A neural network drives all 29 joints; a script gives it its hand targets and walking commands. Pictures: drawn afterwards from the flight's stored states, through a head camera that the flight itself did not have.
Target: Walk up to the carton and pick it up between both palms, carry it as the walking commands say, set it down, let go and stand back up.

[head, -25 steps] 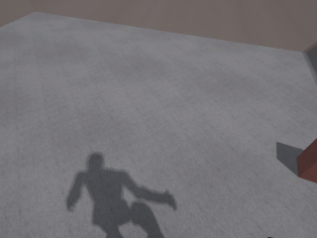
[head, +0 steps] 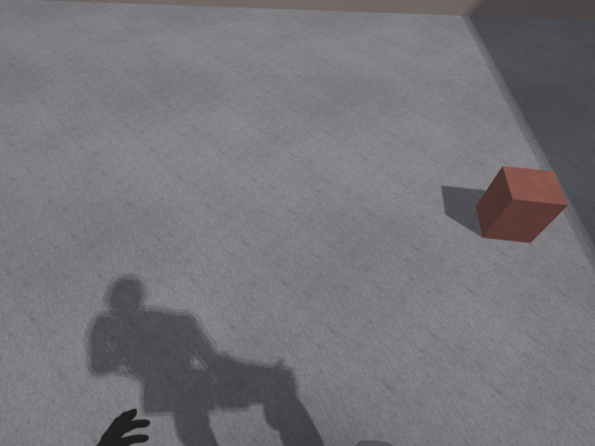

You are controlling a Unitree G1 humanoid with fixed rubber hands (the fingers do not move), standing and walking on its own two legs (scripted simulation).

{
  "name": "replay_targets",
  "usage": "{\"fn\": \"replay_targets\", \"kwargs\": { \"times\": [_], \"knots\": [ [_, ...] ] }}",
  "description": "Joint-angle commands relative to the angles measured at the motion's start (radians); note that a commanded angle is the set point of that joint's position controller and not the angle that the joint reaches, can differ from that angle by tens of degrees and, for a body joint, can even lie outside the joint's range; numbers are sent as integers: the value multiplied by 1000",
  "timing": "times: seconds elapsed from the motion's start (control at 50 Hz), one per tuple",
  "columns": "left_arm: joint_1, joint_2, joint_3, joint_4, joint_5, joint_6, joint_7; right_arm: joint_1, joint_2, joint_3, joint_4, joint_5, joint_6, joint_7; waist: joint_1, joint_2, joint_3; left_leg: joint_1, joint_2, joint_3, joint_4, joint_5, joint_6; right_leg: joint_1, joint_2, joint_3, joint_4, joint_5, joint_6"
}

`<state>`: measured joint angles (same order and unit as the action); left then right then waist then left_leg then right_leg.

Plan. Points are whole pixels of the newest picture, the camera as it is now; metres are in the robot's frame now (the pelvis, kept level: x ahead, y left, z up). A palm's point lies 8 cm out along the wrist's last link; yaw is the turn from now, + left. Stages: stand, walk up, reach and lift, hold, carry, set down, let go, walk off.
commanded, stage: walk up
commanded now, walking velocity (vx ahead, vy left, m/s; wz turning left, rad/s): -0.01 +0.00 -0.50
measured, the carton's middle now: (516, 205) +0.98 -0.91 -0.64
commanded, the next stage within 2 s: none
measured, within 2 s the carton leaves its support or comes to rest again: neither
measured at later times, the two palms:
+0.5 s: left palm (128, 433) +0.16 +0.24 -0.11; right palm out of the picture -0.03 -0.27 -0.07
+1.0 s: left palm (294, 347) +0.28 +0.01 -0.11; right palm out of the picture -0.03 -0.41 -0.15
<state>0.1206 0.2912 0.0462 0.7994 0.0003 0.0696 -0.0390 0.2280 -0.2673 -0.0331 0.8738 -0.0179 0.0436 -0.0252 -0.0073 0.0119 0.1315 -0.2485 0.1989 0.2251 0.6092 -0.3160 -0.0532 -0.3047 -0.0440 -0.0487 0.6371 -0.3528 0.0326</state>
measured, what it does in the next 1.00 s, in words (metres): steps to the right, turning right: right foot, then left foot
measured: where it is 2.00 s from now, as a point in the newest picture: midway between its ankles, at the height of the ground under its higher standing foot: (449, 323)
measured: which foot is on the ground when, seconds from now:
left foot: down 0.00-0.02, up 0.04-0.28, down 0.30-0.88, up 0.90-1.00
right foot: up 0.00-0.00, down 0.02-0.30, up 0.32-0.88, down 0.90-1.00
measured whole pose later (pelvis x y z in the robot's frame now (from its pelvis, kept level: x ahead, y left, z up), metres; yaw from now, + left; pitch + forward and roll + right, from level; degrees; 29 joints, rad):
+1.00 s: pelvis +0.09 -0.18 -0.01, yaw -29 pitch -1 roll +2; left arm 0.25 0.22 0.04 0.89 0.03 -0.04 -0.03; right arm 0.32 -0.27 -0.06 0.94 -0.04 -0.02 0.03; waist -0.03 0.04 0.06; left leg -0.33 0.17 0.07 1.20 -0.45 -0.05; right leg -0.32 -0.03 -0.12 0.67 -0.34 -0.05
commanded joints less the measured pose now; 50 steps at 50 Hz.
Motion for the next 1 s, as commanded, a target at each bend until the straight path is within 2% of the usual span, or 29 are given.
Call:
{"fn": "replay_targets", "kwargs": {
  "times": [0.0,0.02,0.08,0.12,0.14,0.22,0.24,0.26,0.28,0.3,0.32,0.34,0.36,0.38,0.4,0.42,0.44,0.52,0.6,0.64,0.76,0.8,0.82,0.84,0.86,0.88,0.9,0.92,0.98],
  "knots": [
    [211,280,58,-4,16,-39,20,-140,-142,-18,-129,15,3,19,86,-269,-140,-367,-133,-211,528,-347,-31,176,-355,523,-311,610,-233],
    [178,220,46,-8,23,-38,29,-147,-127,-33,-137,12,9,10,54,-189,-145,-282,-114,-230,558,-315,-21,68,-305,423,-306,656,-241],
    [-7,182,52,-47,23,-26,49,-2,-125,-24,-63,8,17,20,-19,-277,-156,-173,-119,-218,405,-194,-36,52,-179,219,-251,578,-168],
    [51,163,52,-66,24,-20,46,-37,-109,-22,-84,21,9,16,-2,-198,-186,-107,-144,-162,237,-112,-35,78,-182,251,-286,539,-156],
    [56,166,56,-73,33,-18,41,-48,-110,-31,-88,13,12,13,7,-179,-192,-80,-144,-168,210,-113,-27,49,-178,300,-292,378,-162],
    [35,161,54,-88,24,-4,30,13,-81,-29,-82,3,2,0,-44,-128,-190,122,-179,-148,-117,41,9,-79,-114,359,-244,118,-120],
    [-4,133,40,-107,20,-2,21,45,-139,-47,-75,-9,-3,-6,-71,-20,-137,171,-76,-276,-260,-34,40,-175,-53,301,-150,-7,-77],
    [-35,60,26,-153,27,-1,18,62,-242,-66,-76,-24,-2,-6,-80,229,-168,195,185,-570,-404,-125,123,-319,85,143,89,-167,-26],
    [-26,49,27,-139,33,4,23,29,-254,-74,-96,-22,-5,-7,-57,285,-104,112,289,-602,-426,-65,182,-317,63,109,319,-192,-4],
    [17,92,43,-129,30,6,25,-48,-232,-61,-126,-10,-6,-8,-31,165,-127,83,263,-529,-400,-13,242,-271,34,140,443,-152,9],
    [55,90,43,-94,31,6,13,-93,-185,-48,-139,-12,-14,-11,-9,92,-142,50,210,-458,-396,-71,228,-234,21,126,487,-69,7],
    [25,90,43,-89,31,10,8,-81,-174,-47,-135,-15,-15,-11,-9,107,-109,39,167,-427,-415,-193,177,-246,16,122,504,-43,1],
    [-19,103,49,-84,35,16,-33,31,-210,-74,-75,-10,-34,-30,-12,30,-137,167,216,-504,-472,-338,106,-379,-9,130,582,45,1],
    [1,84,51,-87,32,6,-54,77,-222,-75,-54,4,-48,-29,-15,105,-139,238,217,-477,-462,-356,17,-442,-13,140,595,80,-10],
    [11,85,51,-90,29,4,-59,82,-227,-81,-39,9,-53,-31,-9,99,-102,241,201,-452,-460,-323,-28,-457,-13,149,607,108,-5],
    [11,81,43,-78,29,0,-67,121,-219,-83,-20,1,-61,-31,-5,80,-91,238,189,-415,-458,-273,-46,-450,-20,147,599,154,-11],
    [20,60,37,-57,28,-10,-68,149,-187,-72,-1,-2,-79,-19,-13,153,-97,261,174,-369,-456,-251,-52,-449,-28,137,585,193,-15],
    [-1,53,30,-29,27,-28,-66,177,-153,-58,12,-5,-99,-5,-17,154,-64,240,158,-288,-448,-192,-11,-434,-38,89,553,232,9],
    [-23,27,21,-34,14,-40,-67,226,-128,-60,22,-1,-106,13,-21,247,-6,159,137,-202,-482,-182,4,-401,-53,39,458,260,20],
    [-51,7,12,-35,10,-50,-51,238,-114,-59,25,-5,-111,25,-45,275,22,177,139,-168,-501,-202,64,-399,-57,0,369,225,22],
    [-69,22,11,-25,24,-64,-50,176,-156,-70,27,-30,-104,28,-28,235,19,126,156,-16,-425,-113,107,-171,-54,-117,87,42,-14],
    [47,32,16,15,31,-82,-38,182,-169,-70,41,-36,-101,32,12,172,-46,128,153,16,-229,138,98,-61,-9,-155,-14,21,-50],
    [185,62,24,59,32,-94,-22,133,-189,-68,33,-34,-96,38,68,80,-147,129,106,46,-1,291,89,86,28,-173,-65,42,-71],
    [425,152,58,131,49,-109,-5,92,-169,-60,2,-33,-100,45,169,-110,-243,-102,24,54,381,200,42,358,-75,77,-193,-37,-133],
    [541,275,93,135,55,-116,13,64,-75,-19,-61,-10,-109,53,201,-465,-220,-441,-123,-27,614,-298,-4,487,-314,557,-341,-121,-161],
    [490,306,87,128,33,-116,23,55,-73,-25,-77,-9,-110,53,135,-393,-209,-513,-104,-157,733,-305,21,459,-387,716,-435,-47,-176],
    [396,239,71,101,36,-124,26,56,-80,-44,-72,-14,-114,60,84,-194,-158,-509,-58,-201,755,-184,28,368,-359,641,-439,-102,-219],
    [308,192,69,78,31,-119,28,36,-80,-38,-52,-8,-104,63,63,-147,-83,-489,-20,-205,749,-103,25,285,-312,542,-458,-150,-186],
    [156,86,42,36,25,-138,27,81,-39,-42,-19,-27,-71,73,-12,-188,10,-346,-13,-169,607,69,8,25,-203,267,-506,-72,-131]
  ]
}}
